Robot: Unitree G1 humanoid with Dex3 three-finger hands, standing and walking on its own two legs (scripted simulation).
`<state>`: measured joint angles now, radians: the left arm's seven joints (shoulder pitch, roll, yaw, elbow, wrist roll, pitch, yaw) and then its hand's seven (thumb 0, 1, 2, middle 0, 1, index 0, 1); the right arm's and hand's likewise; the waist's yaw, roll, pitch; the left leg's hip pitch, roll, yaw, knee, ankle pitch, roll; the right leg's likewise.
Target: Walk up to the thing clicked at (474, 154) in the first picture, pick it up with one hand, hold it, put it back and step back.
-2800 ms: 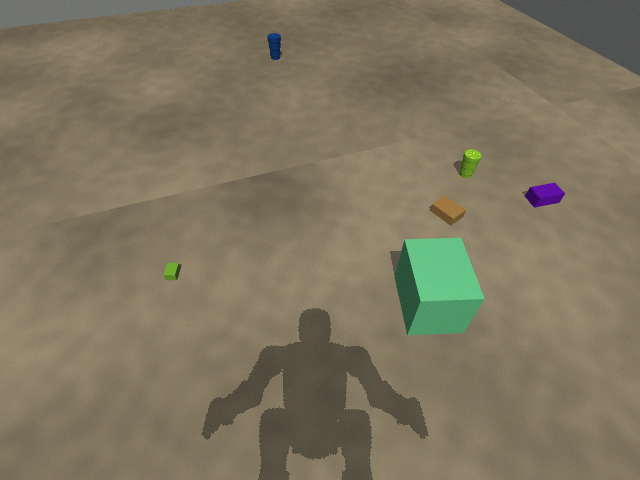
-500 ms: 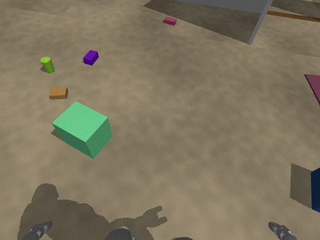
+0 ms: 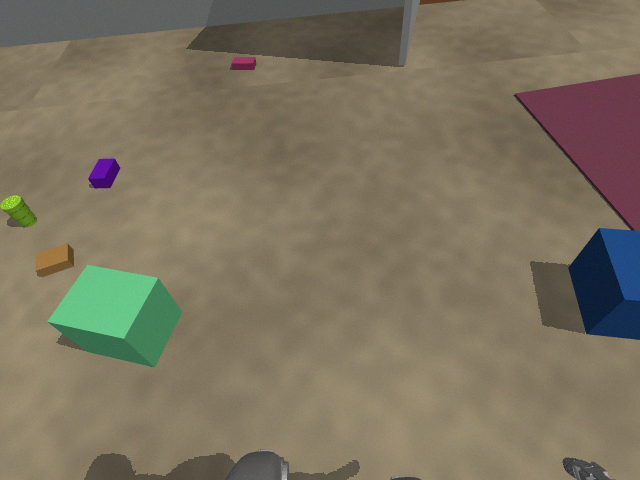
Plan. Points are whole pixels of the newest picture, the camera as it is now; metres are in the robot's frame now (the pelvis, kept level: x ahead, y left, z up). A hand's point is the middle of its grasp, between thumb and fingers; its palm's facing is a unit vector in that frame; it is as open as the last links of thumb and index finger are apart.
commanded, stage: walk up
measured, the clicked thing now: (20, 212) +1.15 +1.31 -0.68
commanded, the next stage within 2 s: stand in 1.42 s
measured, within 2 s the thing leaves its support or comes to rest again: neither
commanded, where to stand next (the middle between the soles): +0.04 +0.01 m, yaw -7 degrees
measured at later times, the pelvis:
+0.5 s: pelvis -0.02 +0.01 +0.01, yaw -6 degrees
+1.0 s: pelvis -0.01 +0.03 +0.03, yaw -10 degrees
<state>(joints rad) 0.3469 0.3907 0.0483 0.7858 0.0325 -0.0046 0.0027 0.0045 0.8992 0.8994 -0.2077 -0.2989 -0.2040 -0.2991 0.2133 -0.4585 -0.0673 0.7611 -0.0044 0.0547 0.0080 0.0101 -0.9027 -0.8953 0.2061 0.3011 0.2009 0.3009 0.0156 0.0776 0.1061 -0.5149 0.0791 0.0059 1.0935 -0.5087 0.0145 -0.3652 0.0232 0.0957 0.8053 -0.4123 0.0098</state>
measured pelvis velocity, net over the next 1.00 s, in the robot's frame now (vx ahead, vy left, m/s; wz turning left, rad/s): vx -0.01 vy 0.03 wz -0.17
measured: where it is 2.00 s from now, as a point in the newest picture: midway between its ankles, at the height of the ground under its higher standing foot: outside the picture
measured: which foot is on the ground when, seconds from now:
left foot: up 0.00-0.16, down 0.18-1.00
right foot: down 0.00-1.00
